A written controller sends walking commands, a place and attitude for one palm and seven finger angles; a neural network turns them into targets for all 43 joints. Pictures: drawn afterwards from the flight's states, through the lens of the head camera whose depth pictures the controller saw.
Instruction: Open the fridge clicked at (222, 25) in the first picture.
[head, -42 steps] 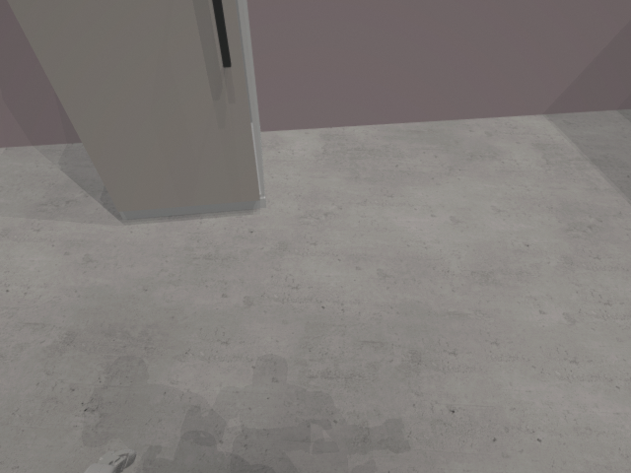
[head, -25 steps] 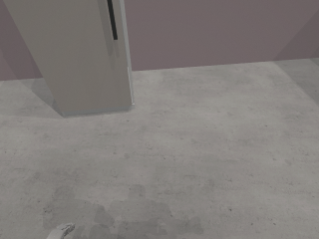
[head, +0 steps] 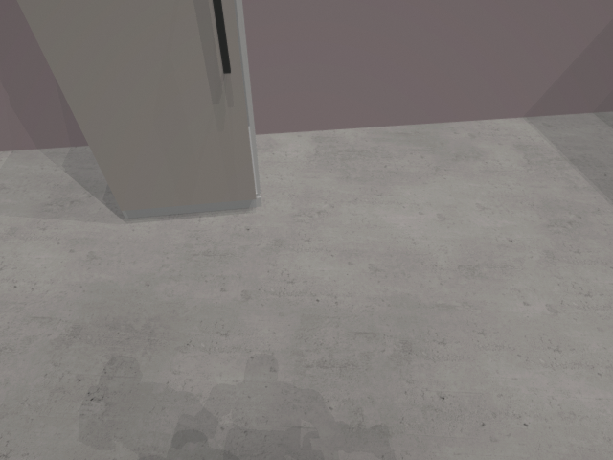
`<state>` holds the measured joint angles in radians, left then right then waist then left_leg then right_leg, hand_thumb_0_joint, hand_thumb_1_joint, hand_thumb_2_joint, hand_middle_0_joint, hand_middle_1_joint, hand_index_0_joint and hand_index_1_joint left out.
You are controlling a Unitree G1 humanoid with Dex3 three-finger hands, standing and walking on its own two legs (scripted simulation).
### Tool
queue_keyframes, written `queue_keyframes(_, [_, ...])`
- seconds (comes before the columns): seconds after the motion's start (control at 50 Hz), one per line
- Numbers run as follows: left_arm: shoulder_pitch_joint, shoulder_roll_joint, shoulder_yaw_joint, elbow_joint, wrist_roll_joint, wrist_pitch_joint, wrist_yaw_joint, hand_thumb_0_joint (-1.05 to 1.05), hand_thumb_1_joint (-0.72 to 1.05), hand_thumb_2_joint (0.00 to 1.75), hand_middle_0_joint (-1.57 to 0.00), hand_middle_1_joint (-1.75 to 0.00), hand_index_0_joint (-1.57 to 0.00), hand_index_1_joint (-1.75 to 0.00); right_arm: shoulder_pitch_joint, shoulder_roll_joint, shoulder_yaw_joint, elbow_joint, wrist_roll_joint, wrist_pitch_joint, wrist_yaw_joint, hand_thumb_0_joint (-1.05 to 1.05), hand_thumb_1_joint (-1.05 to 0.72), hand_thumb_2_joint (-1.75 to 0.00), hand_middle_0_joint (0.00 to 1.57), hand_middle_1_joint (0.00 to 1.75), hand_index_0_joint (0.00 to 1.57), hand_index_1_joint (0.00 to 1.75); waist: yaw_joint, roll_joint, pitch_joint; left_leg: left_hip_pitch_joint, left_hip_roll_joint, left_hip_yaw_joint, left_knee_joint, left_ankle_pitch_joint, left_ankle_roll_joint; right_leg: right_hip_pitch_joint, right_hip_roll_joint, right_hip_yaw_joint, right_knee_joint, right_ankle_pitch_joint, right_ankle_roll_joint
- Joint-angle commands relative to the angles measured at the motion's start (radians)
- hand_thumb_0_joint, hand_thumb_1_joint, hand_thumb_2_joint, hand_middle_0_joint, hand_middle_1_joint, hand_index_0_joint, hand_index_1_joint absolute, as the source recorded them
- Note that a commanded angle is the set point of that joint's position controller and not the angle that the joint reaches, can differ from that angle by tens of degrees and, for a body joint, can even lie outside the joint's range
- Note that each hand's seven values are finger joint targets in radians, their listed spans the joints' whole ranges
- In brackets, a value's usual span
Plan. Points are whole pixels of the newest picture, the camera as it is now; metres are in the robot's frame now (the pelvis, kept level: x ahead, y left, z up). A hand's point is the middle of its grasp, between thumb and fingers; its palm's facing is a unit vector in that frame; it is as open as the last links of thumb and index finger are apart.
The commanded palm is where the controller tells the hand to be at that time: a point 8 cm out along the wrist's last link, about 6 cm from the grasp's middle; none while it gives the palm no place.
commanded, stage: look at it before walking up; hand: right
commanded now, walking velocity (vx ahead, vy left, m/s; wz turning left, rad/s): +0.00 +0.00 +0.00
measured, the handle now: out of the picture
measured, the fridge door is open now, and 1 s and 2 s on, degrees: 0 0 0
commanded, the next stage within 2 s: walk to a spot facing it in 0.60 s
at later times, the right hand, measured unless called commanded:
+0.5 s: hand out of the picture +0.06 -0.25 -0.16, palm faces -0.03 +0.94 -0.33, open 7.4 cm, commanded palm none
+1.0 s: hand out of the picture +0.06 -0.21 -0.18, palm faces -0.11 +0.95 -0.28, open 7.4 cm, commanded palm none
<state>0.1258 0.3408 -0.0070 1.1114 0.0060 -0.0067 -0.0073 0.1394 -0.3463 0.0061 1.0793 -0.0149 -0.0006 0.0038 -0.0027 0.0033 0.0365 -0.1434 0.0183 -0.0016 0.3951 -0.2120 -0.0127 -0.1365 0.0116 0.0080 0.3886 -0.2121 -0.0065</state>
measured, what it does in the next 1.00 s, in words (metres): stands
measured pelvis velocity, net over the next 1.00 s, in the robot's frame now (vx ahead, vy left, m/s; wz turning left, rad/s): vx -0.01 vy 0.01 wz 0.11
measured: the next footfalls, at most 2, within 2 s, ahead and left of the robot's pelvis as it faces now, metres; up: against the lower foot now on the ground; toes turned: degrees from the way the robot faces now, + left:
right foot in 1.42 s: +0.14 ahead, -0.10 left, +0.00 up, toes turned +15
left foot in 1.94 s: +0.28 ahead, +0.20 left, +0.00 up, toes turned +46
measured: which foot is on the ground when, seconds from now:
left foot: down 0.00-1.00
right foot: down 0.00-1.00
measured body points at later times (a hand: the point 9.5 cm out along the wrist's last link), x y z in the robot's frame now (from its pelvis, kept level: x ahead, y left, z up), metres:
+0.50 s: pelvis +0.00 +0.00 +0.00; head +0.00 +0.00 +0.45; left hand +0.07 +0.30 -0.13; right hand +0.06 -0.29 -0.13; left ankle +0.00 +0.13 -0.74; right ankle +0.00 -0.12 -0.74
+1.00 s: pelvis -0.01 +0.01 -0.01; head +0.02 +0.01 +0.43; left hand +0.06 +0.28 -0.15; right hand +0.07 -0.26 -0.16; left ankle +0.00 +0.13 -0.74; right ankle +0.00 -0.12 -0.74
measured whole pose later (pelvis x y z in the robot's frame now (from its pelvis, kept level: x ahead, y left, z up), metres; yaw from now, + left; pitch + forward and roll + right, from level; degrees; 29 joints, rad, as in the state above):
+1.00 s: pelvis -0.01 +0.01 -0.01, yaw +6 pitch -1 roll -1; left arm 0.13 0.25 0.02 1.00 0.01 0.02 0.01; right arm 0.20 -0.28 -0.02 0.98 -0.03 0.06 0.01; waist -0.02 0.02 0.07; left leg -0.31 -0.03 -0.10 0.60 -0.27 0.00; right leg -0.24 -0.03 -0.09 0.55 -0.30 0.01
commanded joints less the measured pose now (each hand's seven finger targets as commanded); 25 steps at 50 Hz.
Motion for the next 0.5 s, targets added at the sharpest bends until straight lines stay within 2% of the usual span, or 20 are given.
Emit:
queue_keyframes(0.0, [-0.066, 0.208, 0.045, -0.069, 0.002, -0.027, 0.017, 0.0, 0.9, 0.9, -0.2, -0.3, -0.2, -0.3, -0.053, -0.204, -0.038, -0.066, 0.005, -0.025, -0.014, 0.0, -0.9, -0.9, 0.2, 0.3, 0.2, 0.3, 0.0, 0.007, -0.05, -0.008, 0.106, -0.103, -0.076, 0.062, 0.042, -0.017, -0.121, 0.1, -0.073, 0.094, -0.025])
queue_keyframes(0.18, [-0.061, 0.206, 0.044, -0.066, 0.002, -0.027, 0.015, 0.0, 0.9, 0.9, -0.2, -0.3, -0.2, -0.3, -0.053, -0.201, -0.039, -0.067, 0.002, -0.024, -0.013, 0.0, -0.9, -0.9, 0.2, 0.3, 0.2, 0.3, 0.0, 0.005, -0.037, -0.02, 0.101, -0.107, -0.087, 0.018, 0.04, -0.03, -0.121, 0.109, -0.084, 0.064, -0.026])
queue_keyframes(0.36, [-0.058, 0.207, 0.044, -0.066, 0.001, -0.03, 0.016, 0.0, 0.9, 0.9, -0.2, -0.3, -0.2, -0.3, -0.042, -0.199, -0.039, -0.061, 0.003, -0.026, -0.013, 0.0, -0.9, -0.9, 0.2, 0.3, 0.2, 0.3, -0.001, 0.002, -0.072, 0.0, 0.105, -0.1, -0.078, 0.074, 0.04, -0.007, -0.126, 0.108, -0.078, 0.111, -0.026])
queue_keyframes(0.48, [-0.063, 0.208, 0.042, -0.064, 0.0, -0.03, 0.017, 0.0, 0.9, 0.9, -0.2, -0.3, -0.2, -0.3, -0.041, -0.198, -0.038, -0.055, 0.003, -0.026, -0.014, 0.0, -0.9, -0.9, 0.2, 0.3, 0.2, 0.3, -0.002, -0.007, -0.061, 0.001, 0.104, -0.096, -0.077, 0.097, 0.039, -0.003, -0.127, 0.108, -0.081, 0.13, -0.025])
